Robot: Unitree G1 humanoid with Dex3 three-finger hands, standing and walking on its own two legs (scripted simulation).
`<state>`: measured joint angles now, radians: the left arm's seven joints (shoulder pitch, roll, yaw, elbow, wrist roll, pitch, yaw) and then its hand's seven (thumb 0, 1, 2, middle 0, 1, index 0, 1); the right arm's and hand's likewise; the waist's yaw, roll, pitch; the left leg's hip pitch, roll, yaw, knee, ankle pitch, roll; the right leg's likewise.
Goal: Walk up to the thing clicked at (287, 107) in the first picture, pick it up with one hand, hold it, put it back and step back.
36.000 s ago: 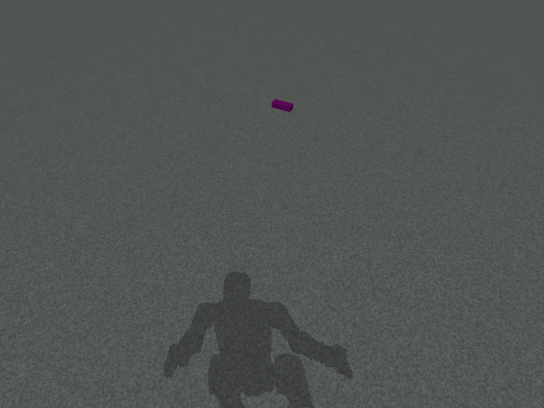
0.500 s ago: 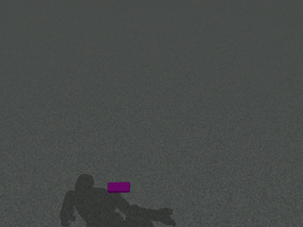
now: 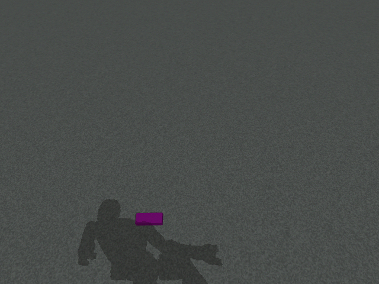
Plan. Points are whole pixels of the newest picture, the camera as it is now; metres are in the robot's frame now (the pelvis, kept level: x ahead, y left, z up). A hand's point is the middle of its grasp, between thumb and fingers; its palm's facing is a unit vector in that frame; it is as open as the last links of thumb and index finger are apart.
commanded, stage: walk up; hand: left
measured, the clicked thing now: (149, 219) +0.53 +0.26 -0.76
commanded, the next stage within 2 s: none
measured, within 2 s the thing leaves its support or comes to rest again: neither
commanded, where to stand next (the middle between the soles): +0.14 +0.02 m, yaw +0 degrees
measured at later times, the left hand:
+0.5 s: hand out of the picture +0.02 +0.30 -0.18, palm faces -0.11 -0.92 -0.37, open 7.3 cm
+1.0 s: hand out of the picture -0.10 +0.28 -0.15, palm faces -0.01 -0.91 -0.41, open 7.3 cm
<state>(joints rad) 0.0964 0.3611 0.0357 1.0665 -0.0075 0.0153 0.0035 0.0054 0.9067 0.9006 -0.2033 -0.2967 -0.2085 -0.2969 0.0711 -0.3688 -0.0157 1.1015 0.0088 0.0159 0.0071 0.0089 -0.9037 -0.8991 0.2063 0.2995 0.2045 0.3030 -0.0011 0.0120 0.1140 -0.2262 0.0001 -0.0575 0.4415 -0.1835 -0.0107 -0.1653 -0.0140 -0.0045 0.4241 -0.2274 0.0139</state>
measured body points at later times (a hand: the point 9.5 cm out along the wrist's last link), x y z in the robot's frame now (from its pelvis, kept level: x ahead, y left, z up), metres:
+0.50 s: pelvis -0.09 +0.04 -0.01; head -0.01 +0.06 +0.43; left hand +0.03 +0.35 -0.15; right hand -0.02 -0.28 -0.13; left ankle -0.03 +0.13 -0.74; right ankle -0.15 -0.11 -0.67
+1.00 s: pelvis -0.24 +0.02 -0.02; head -0.18 +0.01 +0.42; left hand -0.10 +0.33 -0.12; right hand -0.17 -0.31 -0.15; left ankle -0.26 +0.14 -0.74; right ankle -0.18 -0.10 -0.74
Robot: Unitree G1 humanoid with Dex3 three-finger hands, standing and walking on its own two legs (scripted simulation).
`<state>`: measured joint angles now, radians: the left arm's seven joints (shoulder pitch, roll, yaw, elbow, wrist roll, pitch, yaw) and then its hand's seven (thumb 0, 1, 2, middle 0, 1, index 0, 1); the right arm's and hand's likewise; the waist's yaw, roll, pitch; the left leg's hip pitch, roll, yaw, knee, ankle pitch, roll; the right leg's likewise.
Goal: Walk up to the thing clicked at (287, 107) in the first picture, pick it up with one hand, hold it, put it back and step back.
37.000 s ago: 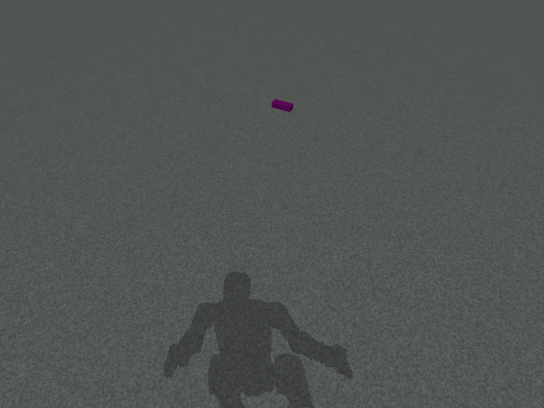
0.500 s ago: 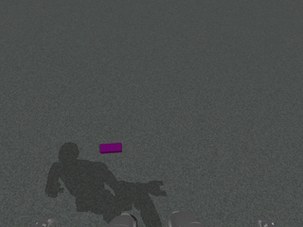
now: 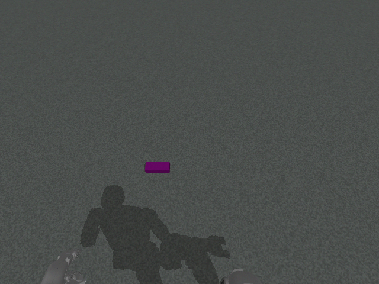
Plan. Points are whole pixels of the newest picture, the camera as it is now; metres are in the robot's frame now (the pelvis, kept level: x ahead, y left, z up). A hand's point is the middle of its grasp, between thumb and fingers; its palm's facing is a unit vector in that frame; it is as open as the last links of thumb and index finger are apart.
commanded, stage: walk up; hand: left
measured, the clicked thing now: (157, 167) +0.77 +0.24 -0.74
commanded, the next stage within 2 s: stand in 1.16 s
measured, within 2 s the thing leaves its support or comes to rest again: neither
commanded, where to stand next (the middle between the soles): +0.38 +0.00 m, yaw +0 degrees
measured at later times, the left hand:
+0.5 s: hand out of the picture -0.04 +0.25 -0.13, palm faces -0.01 -0.93 -0.37, open 7.4 cm
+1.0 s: hand out of the picture +0.03 +0.25 -0.13, palm faces +0.00 -0.94 -0.34, open 7.3 cm
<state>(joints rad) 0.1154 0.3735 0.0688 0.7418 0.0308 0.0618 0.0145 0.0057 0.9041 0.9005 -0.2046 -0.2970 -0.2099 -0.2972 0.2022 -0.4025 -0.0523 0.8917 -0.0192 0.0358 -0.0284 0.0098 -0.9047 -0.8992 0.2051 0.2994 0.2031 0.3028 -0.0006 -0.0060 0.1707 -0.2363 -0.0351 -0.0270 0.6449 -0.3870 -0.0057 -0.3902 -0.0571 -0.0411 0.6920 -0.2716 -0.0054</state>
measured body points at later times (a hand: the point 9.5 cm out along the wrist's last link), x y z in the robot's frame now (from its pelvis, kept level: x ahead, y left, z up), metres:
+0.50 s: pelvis -0.09 -0.01 +0.01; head -0.08 -0.02 +0.46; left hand -0.04 +0.30 -0.11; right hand -0.02 -0.33 -0.11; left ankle -0.06 +0.12 -0.72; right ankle -0.10 -0.14 -0.72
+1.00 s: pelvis -0.07 -0.01 +0.02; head -0.07 +0.00 +0.47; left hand +0.03 +0.30 -0.10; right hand +0.02 -0.31 -0.10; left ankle -0.05 +0.12 -0.72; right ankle -0.10 -0.14 -0.72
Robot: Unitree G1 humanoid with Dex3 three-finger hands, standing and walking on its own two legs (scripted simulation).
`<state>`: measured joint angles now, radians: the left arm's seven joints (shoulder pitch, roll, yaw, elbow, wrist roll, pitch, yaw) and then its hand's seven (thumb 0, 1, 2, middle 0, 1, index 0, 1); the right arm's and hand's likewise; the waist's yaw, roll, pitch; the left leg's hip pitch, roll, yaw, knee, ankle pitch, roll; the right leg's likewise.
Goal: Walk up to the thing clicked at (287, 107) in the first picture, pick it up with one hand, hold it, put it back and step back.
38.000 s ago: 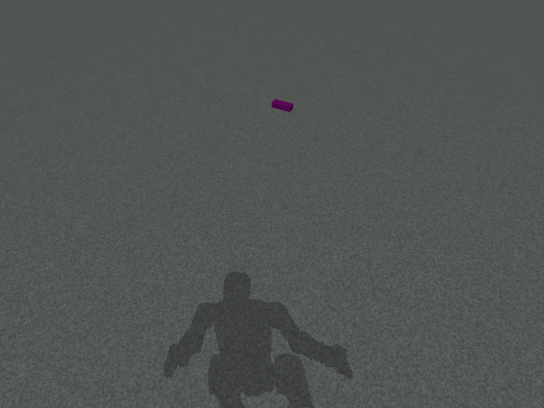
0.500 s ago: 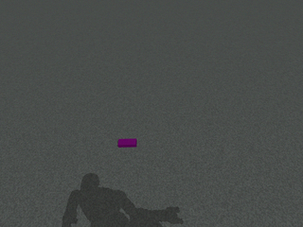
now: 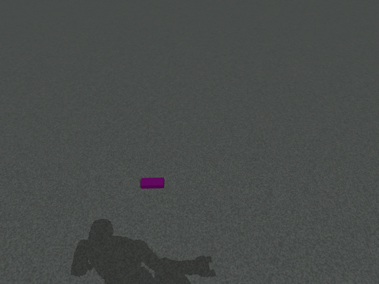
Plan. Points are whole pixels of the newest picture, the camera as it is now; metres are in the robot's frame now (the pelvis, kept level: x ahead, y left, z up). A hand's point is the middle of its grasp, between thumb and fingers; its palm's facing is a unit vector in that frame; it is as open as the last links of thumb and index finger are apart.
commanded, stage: walk up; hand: left
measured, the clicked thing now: (152, 183) +0.84 +0.27 -0.76
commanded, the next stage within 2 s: stand in 0.16 s
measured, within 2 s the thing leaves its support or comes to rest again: neither
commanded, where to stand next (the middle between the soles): +0.45 +0.02 m, yaw +2 degrees
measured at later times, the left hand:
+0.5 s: hand out of the picture +0.08 +0.25 -0.15, palm faces -0.02 -0.94 -0.34, open 7.3 cm
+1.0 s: hand out of the picture +0.04 +0.25 -0.15, palm faces -0.03 -0.94 -0.35, open 7.3 cm
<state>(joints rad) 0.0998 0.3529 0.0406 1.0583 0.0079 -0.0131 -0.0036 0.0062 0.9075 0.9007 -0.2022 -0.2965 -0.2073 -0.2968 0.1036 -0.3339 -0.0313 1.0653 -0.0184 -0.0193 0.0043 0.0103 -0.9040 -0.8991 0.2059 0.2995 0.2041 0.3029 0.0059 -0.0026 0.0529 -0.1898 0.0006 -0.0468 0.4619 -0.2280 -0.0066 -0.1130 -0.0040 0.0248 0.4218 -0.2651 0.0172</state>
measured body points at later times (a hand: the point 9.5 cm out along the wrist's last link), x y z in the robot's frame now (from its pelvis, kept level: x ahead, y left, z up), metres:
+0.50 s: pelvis -0.01 +0.00 +0.01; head +0.00 +0.00 +0.46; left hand +0.08 +0.30 -0.12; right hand +0.09 -0.29 -0.12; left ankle +0.02 +0.12 -0.74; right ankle -0.02 -0.13 -0.74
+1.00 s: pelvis -0.02 +0.00 +0.01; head -0.02 +0.00 +0.46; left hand +0.04 +0.30 -0.13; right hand +0.04 -0.31 -0.13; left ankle +0.02 +0.12 -0.74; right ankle -0.02 -0.13 -0.74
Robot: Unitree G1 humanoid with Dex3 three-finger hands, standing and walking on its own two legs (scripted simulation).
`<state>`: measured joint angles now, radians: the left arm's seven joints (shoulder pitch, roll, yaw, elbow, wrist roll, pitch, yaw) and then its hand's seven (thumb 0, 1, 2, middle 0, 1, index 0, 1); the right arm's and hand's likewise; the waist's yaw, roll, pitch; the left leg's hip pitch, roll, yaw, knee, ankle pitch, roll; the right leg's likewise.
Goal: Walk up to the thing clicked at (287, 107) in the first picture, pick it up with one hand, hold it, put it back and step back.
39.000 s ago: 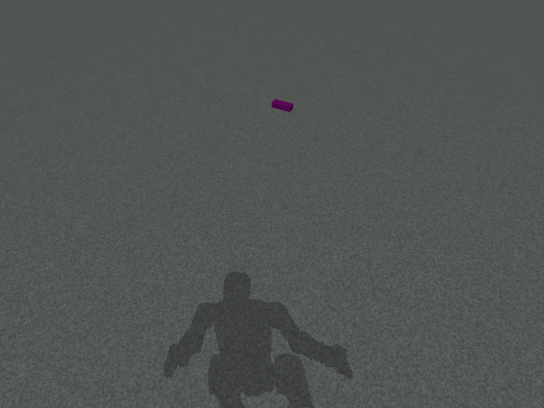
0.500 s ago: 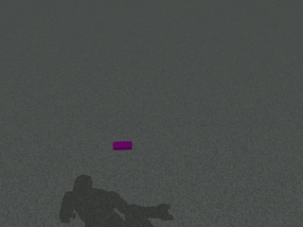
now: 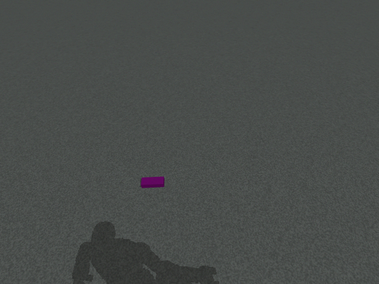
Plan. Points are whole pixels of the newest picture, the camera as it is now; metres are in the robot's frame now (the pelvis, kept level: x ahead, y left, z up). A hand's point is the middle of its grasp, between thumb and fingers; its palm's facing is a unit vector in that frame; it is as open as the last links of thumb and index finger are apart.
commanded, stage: stand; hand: left
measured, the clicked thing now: (152, 182) +0.86 +0.27 -0.76
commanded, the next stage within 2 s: walk up in 0.16 s
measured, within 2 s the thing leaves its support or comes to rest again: neither
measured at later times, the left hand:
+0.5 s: hand out of the picture +0.08 +0.32 -0.17, palm faces -0.01 -0.94 -0.35, open 7.4 cm
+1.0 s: hand (109, 208) +0.36 +0.26 -0.13, palm faces -0.03 -0.93 -0.36, open 7.3 cm
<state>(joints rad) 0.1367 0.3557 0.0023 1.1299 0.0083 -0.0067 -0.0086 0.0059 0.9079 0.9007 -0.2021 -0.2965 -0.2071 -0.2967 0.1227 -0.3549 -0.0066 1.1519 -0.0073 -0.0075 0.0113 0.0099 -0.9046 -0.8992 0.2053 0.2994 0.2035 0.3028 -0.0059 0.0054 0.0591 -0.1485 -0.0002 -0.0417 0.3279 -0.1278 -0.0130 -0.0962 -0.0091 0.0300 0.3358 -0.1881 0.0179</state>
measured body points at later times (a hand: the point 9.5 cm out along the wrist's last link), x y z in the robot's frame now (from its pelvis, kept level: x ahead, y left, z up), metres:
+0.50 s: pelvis +0.06 +0.04 -0.01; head +0.07 +0.06 +0.44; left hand +0.08 +0.37 -0.15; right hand +0.12 -0.29 -0.11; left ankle +0.08 +0.14 -0.75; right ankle +0.01 -0.11 -0.70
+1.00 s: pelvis +0.23 +0.01 -0.02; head +0.25 -0.01 +0.43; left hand +0.36 +0.31 -0.11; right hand +0.25 -0.30 -0.15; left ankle +0.18 +0.14 -0.67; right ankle +0.30 -0.10 -0.75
